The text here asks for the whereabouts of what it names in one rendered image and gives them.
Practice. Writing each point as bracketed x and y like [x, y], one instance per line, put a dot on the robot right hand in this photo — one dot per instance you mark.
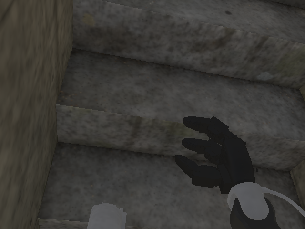
[233, 161]

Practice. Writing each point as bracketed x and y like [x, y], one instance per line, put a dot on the left robot thigh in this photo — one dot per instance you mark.
[107, 216]

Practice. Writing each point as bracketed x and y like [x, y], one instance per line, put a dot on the right robot forearm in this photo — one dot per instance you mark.
[249, 208]

